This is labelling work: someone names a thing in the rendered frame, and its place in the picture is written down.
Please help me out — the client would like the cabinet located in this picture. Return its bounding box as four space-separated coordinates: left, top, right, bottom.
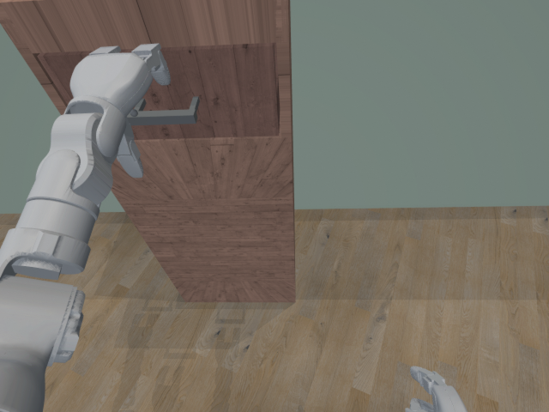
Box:
0 0 296 302

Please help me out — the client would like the robot left forearm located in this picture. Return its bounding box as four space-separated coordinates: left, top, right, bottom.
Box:
0 95 126 280

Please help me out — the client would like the handle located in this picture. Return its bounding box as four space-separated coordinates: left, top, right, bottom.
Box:
127 96 200 125

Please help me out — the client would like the robot left upper arm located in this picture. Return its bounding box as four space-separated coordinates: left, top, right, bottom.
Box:
0 275 85 412

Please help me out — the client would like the drawer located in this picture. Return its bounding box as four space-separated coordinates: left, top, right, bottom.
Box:
37 43 280 140

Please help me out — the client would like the left robot hand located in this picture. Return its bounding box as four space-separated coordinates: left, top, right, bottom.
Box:
70 43 171 178

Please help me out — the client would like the right robot hand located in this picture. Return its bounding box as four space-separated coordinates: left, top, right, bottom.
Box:
405 366 468 412

